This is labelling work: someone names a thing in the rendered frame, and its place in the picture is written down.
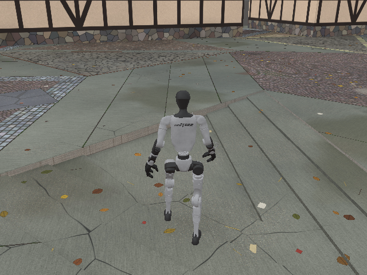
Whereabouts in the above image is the robot right forearm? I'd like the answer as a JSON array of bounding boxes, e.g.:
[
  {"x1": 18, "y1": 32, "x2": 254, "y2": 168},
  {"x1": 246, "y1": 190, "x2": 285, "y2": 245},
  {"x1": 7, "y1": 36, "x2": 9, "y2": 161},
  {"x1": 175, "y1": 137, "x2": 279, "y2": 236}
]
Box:
[{"x1": 206, "y1": 137, "x2": 215, "y2": 154}]

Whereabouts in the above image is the robot left shin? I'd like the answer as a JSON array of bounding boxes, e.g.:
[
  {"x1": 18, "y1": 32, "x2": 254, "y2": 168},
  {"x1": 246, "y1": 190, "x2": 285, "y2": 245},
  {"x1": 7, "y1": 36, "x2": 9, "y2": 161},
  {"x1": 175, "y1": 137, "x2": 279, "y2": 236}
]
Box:
[{"x1": 165, "y1": 179, "x2": 173, "y2": 214}]

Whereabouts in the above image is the robot left hand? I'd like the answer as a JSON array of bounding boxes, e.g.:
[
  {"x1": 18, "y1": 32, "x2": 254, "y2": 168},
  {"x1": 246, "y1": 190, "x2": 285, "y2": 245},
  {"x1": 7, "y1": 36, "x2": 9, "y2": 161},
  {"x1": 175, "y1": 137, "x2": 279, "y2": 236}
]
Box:
[{"x1": 145, "y1": 163, "x2": 158, "y2": 178}]

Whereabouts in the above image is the robot left upper arm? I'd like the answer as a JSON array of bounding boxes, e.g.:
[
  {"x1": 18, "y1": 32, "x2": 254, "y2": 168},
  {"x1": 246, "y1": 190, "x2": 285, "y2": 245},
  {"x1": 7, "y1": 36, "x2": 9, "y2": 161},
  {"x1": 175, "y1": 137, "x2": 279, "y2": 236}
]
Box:
[{"x1": 156, "y1": 116, "x2": 171, "y2": 148}]

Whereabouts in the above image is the robot left forearm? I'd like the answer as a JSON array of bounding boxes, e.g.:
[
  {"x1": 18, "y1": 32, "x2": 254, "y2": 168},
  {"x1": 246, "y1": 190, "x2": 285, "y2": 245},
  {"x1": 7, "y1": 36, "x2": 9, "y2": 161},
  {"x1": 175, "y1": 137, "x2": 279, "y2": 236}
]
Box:
[{"x1": 147, "y1": 139, "x2": 161, "y2": 166}]

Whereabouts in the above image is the robot right hand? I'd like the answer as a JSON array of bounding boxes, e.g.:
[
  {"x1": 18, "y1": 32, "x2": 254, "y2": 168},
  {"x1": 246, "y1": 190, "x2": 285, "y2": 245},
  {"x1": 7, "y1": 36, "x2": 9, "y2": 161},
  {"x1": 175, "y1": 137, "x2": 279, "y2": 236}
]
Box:
[{"x1": 202, "y1": 152, "x2": 216, "y2": 162}]

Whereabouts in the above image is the left robot foot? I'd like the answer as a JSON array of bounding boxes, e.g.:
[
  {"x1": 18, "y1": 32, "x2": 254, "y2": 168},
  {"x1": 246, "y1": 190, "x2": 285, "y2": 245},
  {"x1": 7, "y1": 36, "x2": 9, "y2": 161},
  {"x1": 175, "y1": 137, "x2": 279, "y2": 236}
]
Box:
[{"x1": 164, "y1": 209, "x2": 171, "y2": 221}]

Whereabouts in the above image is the robot right upper arm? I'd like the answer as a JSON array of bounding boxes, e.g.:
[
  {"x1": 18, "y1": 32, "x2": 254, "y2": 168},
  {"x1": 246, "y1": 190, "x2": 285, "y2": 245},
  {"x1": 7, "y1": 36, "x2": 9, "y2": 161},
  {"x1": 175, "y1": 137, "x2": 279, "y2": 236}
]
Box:
[{"x1": 195, "y1": 115, "x2": 212, "y2": 146}]

